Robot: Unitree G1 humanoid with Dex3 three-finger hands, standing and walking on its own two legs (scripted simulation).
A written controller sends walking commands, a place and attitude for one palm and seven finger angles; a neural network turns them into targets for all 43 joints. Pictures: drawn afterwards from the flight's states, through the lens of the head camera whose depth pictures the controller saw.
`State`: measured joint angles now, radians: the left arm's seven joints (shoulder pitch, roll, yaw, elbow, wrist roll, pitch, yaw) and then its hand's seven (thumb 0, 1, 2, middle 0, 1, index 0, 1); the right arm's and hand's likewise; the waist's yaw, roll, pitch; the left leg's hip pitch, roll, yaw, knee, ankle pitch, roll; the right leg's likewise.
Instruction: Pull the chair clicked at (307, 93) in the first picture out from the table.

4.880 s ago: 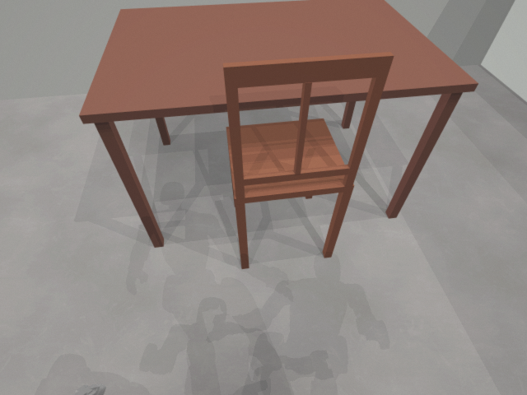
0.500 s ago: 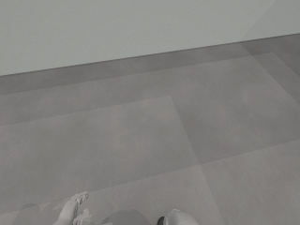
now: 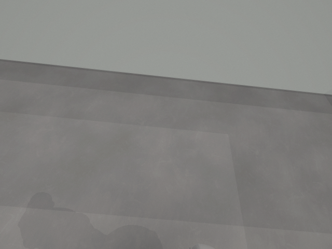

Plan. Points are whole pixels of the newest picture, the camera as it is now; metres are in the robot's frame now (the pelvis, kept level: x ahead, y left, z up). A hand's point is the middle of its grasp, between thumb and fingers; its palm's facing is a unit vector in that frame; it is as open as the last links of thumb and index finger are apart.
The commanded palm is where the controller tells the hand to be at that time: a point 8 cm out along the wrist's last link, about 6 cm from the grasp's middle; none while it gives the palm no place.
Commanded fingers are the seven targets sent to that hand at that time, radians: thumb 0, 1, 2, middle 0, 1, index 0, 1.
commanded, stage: turn to face it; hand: left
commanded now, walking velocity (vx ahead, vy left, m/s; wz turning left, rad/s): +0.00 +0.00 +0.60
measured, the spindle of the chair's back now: out of the picture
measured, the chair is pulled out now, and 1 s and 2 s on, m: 0.00 0.00 0.00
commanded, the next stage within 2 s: none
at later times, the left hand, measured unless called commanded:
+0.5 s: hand out of the picture +0.02 +0.16 -0.14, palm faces +0.32 -0.90 -0.29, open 7.4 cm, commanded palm none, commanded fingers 0.00 0.90 0.90 -0.20 -0.30 -0.20 -0.30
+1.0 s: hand out of the picture -0.07 +0.21 -0.15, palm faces +0.60 -0.74 -0.28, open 7.4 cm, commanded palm none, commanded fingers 0.00 0.90 0.90 -0.20 -0.30 -0.20 -0.30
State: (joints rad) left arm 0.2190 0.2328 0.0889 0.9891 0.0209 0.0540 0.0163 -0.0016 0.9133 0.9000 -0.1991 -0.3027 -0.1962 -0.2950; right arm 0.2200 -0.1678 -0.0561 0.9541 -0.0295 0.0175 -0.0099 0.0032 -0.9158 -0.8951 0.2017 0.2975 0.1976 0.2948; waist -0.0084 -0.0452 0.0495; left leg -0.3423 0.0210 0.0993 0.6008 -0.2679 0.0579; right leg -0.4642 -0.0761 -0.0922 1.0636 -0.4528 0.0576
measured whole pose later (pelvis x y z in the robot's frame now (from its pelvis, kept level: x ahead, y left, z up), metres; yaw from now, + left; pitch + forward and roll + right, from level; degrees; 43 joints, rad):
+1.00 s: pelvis +0.00 -0.02 +0.01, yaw +37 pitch +1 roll +0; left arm 0.17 0.27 0.07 0.89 0.01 0.06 0.01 0.00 0.91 0.90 -0.20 -0.30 -0.20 -0.29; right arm 0.14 -0.22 -0.06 0.90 -0.02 0.04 0.00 0.00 -0.91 -0.89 0.20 0.30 0.20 0.30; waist 0.00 -0.02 0.09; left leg -0.28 -0.03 -0.05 0.52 -0.25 0.02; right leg -0.46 -0.08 -0.01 0.96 -0.44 0.10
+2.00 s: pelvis +0.01 -0.04 +0.00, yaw +74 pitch -1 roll +1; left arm 0.17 0.21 0.04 0.84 0.01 0.01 0.02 0.00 0.91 0.90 -0.20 -0.30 -0.20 -0.30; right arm 0.20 -0.25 -0.09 0.93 -0.02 0.08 0.01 0.00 -0.91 -0.89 0.20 0.30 0.20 0.30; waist -0.02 0.06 0.06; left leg -0.42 -0.08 -0.12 0.84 -0.44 -0.02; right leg -0.28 -0.04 -0.06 0.59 -0.29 0.00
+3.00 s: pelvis -0.02 +0.05 +0.02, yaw +91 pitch +0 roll +1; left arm 0.42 0.10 0.02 1.07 0.02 -0.06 0.01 0.00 0.91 0.90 -0.20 -0.30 -0.20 -0.30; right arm 0.31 -0.21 -0.07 1.07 -0.03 0.02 0.02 0.01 -0.91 -0.90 0.20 0.30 0.20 0.29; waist -0.01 0.03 0.00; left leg -0.54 0.08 0.03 0.99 -0.21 0.00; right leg -0.04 -0.03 -0.11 0.31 -0.27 -0.02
